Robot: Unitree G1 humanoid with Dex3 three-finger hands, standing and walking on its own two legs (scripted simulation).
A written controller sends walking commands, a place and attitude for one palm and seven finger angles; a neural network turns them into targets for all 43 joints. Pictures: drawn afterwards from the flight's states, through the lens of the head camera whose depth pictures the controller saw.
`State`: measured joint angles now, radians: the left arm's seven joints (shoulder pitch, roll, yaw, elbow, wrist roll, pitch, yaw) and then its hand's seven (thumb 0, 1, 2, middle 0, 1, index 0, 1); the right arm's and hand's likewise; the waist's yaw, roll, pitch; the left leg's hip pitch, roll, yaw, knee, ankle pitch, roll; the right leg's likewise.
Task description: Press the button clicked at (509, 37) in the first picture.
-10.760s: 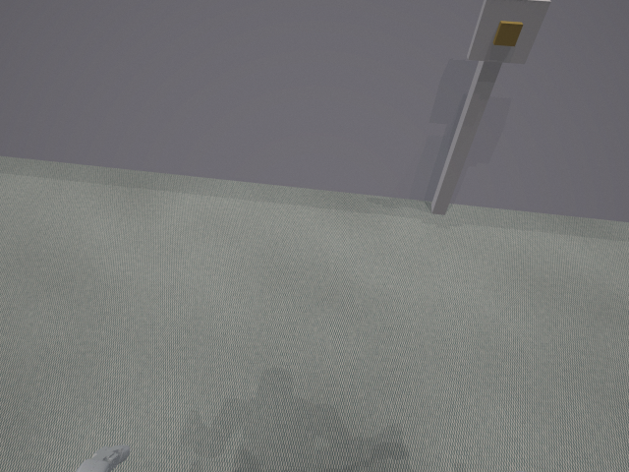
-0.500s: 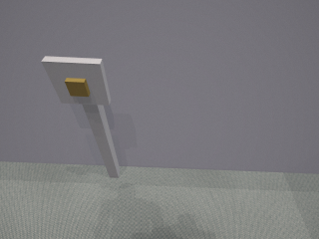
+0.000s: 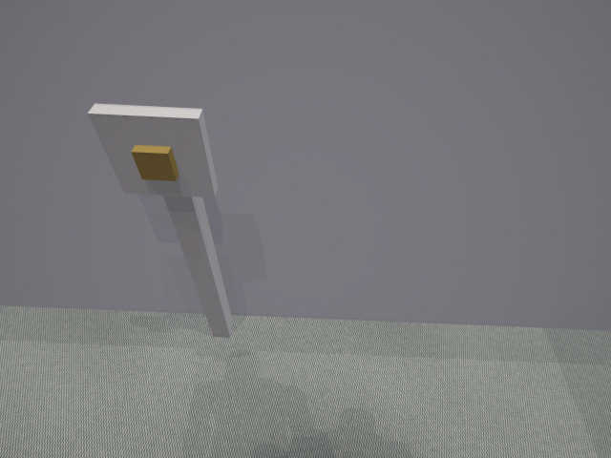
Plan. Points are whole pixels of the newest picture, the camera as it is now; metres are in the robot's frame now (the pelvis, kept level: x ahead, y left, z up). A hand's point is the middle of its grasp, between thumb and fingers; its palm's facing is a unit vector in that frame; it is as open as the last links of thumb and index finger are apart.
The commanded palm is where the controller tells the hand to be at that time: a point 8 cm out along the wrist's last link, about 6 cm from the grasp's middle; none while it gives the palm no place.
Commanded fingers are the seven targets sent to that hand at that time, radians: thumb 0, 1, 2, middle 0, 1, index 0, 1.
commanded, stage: shuffle to correct the standing spot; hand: left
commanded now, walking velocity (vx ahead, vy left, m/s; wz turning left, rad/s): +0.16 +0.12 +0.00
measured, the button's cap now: (156, 162) +0.57 +0.31 +0.04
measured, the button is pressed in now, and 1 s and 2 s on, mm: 0 0 0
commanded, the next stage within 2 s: come to a stop and stand still in 0.36 s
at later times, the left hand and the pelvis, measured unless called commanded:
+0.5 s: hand out of the picture +0.08 +0.21 -0.18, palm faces +0.05 -0.98 -0.19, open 7.3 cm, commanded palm none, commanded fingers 0.00 0.90 0.90 -0.20 -0.30 -0.20 -0.30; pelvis +0.07 +0.03 +0.00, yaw +1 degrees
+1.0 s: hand out of the picture +0.14 +0.23 -0.18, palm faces +0.09 -0.97 -0.24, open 7.3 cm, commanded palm none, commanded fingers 0.00 0.90 0.90 -0.20 -0.30 -0.20 -0.30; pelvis +0.08 +0.04 -0.01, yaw +3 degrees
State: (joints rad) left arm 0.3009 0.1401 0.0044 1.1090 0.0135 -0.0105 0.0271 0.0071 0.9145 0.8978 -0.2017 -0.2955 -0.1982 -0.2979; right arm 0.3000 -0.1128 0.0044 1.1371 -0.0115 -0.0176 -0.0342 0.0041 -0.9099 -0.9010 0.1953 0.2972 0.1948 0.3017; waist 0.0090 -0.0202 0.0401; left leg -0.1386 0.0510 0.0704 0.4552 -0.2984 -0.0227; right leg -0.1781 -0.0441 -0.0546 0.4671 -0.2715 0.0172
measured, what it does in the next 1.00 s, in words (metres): steps on the spot: right foot, then left foot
